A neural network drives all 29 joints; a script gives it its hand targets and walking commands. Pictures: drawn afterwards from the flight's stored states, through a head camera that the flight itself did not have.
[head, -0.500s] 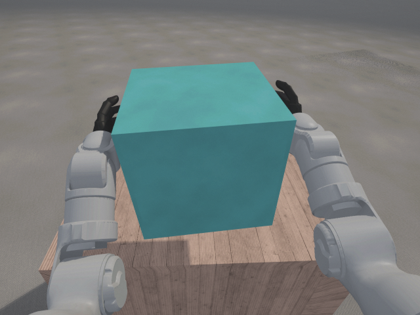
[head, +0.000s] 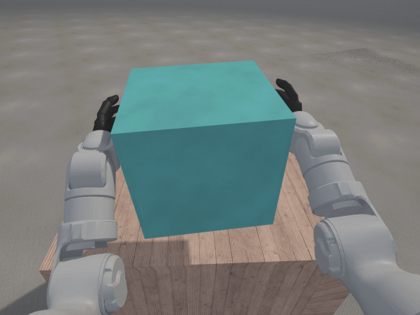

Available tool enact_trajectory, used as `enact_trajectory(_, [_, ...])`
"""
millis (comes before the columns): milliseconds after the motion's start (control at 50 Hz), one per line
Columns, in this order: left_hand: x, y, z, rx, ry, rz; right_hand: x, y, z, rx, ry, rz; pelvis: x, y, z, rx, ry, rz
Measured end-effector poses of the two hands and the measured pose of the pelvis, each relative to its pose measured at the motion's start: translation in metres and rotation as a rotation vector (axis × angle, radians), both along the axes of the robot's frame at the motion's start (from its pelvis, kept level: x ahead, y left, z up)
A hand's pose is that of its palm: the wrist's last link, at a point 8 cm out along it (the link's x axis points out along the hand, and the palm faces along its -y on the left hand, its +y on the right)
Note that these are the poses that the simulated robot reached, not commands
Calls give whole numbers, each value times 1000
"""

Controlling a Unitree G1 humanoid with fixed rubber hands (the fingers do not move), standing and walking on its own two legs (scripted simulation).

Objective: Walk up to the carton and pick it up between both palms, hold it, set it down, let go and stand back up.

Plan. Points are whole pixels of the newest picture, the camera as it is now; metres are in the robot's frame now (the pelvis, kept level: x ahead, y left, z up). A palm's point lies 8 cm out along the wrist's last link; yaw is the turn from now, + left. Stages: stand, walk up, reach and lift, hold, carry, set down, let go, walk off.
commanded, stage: hold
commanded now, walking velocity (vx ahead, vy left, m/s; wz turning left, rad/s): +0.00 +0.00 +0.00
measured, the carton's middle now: (201, 145) +0.38 +0.01 +0.19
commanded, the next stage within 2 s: none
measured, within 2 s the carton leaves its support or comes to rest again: neither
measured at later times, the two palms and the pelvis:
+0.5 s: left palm (105, 136) +0.36 +0.18 +0.23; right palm (290, 118) +0.38 -0.16 +0.26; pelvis +0.00 +0.00 +0.00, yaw +0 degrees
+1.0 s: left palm (105, 136) +0.36 +0.18 +0.23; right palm (291, 117) +0.38 -0.16 +0.26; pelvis +0.00 +0.00 +0.00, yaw +0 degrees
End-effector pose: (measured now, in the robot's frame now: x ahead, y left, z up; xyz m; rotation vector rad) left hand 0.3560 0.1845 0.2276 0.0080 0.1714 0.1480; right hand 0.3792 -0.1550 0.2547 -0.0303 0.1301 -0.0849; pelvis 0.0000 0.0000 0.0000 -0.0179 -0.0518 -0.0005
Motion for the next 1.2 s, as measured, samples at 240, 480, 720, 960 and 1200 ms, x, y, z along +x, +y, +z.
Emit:
enact_trajectory(240, [0, 0, 0, 0, 1, -1, 0, 0, 0, 1, 1, -1, 0, 0, 0, 0, 0, 0])
enact_trajectory(480, [0, 0, 1, 0, 2, -2, 0, 0, 1, 2, 1, -2, 0, 0, 0, 0, 0, 0])
enact_trajectory(720, [-1, -1, 2, 2, 0, -4, -1, -1, 3, 5, -2, -3, 0, 0, 0, 0, 0, 0])
enact_trajectory(960, [-1, -1, 2, 2, 1, -5, -1, -1, 3, 4, -1, -3, 0, 0, 0, 0, 0, 0])
enact_trajectory(1200, [-1, -1, 2, 1, 1, -5, -1, -1, 4, 4, -3, -4, 0, 0, 0, 0, 0, 1])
